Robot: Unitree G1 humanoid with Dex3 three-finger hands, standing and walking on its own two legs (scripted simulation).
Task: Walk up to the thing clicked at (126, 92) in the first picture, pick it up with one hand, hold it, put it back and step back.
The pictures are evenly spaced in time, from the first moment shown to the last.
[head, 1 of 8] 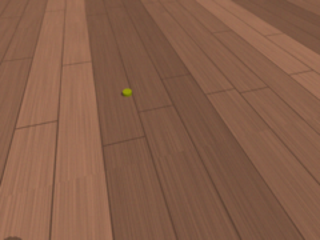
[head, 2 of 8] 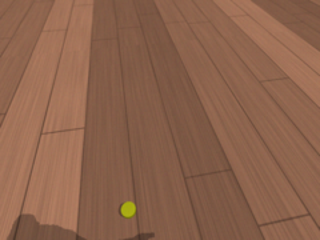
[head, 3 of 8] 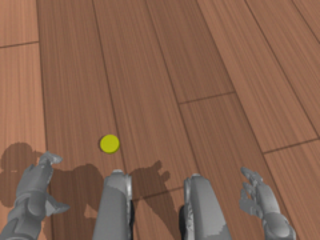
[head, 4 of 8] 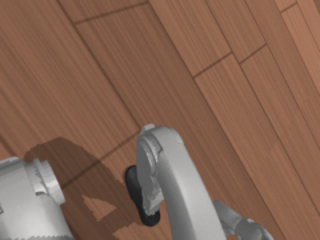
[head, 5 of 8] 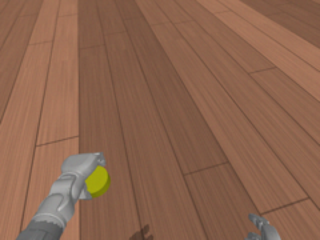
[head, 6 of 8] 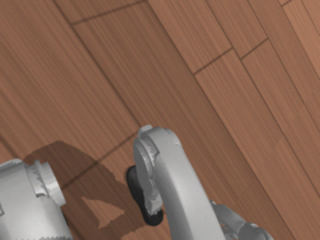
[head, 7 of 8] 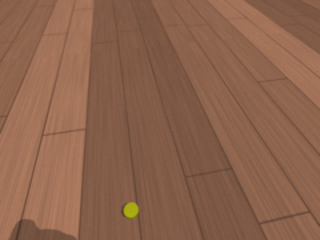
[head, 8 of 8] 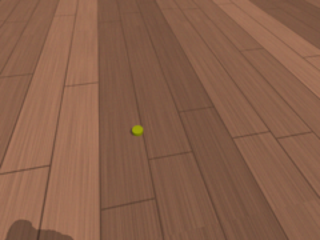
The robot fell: no
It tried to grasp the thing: yes
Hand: left
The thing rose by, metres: 0.68
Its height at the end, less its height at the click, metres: +0.00
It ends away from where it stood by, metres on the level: 0.01
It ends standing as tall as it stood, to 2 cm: yes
